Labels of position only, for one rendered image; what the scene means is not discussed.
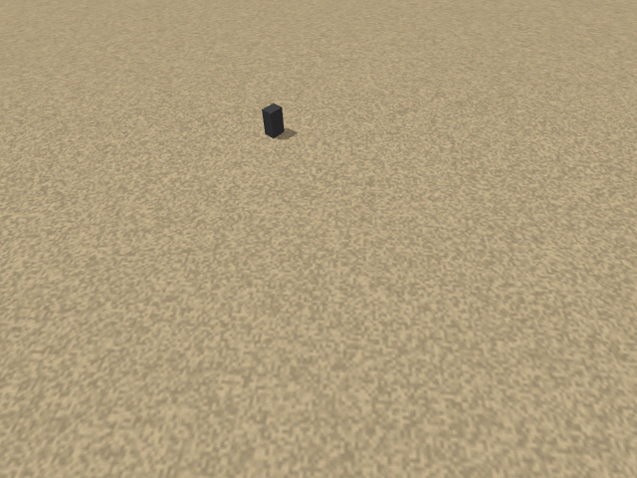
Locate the carton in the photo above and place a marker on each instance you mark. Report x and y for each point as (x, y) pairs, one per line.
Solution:
(273, 120)

